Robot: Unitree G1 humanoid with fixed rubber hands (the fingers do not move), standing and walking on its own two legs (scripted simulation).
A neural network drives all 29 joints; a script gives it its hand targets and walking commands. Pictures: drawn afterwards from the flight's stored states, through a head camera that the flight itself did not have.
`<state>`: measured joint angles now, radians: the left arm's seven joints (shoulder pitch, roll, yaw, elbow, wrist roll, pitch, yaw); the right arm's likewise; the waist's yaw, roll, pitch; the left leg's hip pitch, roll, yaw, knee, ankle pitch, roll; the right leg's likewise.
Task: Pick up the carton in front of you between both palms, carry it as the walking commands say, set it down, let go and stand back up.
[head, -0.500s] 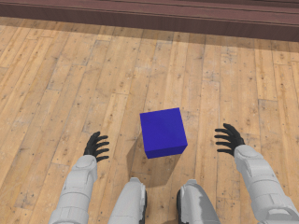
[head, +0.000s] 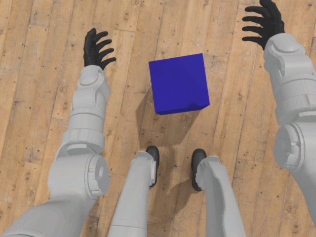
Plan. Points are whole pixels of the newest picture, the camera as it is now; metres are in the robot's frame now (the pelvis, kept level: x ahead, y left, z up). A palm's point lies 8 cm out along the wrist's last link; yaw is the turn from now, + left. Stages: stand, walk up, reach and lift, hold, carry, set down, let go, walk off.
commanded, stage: reach and lift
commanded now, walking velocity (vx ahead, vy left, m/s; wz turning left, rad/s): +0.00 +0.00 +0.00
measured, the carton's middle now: (178, 88) +0.50 +0.01 -0.52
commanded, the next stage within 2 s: none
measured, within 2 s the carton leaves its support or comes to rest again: leaves its support in 1.76 s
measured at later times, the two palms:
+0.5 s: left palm (120, 83) +0.47 +0.21 -0.29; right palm (238, 69) +0.53 -0.17 -0.29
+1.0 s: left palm (133, 89) +0.48 +0.21 -0.45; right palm (221, 80) +0.53 -0.16 -0.46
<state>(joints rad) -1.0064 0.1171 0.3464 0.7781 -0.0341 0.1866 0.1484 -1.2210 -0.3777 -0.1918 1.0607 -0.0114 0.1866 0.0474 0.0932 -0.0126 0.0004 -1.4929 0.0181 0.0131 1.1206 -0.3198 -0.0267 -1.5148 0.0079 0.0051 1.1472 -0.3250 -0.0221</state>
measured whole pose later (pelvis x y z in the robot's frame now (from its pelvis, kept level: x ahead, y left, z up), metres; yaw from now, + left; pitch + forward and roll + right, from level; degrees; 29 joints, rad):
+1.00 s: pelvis -0.04 +0.01 -0.28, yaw +3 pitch +37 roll +4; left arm -1.45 0.27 0.15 1.13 -0.29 0.04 0.18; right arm -1.59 -0.51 0.10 1.26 0.26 0.05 -0.06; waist 0.07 0.04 0.40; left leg -2.27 -0.02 0.02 2.14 -0.52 -0.04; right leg -2.30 -0.01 0.03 2.19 -0.53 -0.02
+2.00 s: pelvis -0.03 +0.01 -0.26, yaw -1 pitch +40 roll +3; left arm -1.12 0.03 0.43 0.70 -0.04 0.26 0.18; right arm -1.27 -0.24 -0.13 0.88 0.01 0.31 -0.08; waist 0.04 0.05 0.08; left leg -2.23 -0.08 -0.04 2.12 -0.58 -0.09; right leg -2.27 0.05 0.04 2.12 -0.54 0.01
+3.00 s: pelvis +0.02 +0.02 +0.00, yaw -3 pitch +28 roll +1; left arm -0.59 -0.15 0.44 0.56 0.21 0.35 0.05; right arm -0.62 0.08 -0.36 0.61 -0.24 0.37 -0.02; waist 0.02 0.01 -0.23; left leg -1.27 -0.05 -0.06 1.23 -0.46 -0.03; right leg -1.29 0.04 0.05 1.23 -0.43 0.01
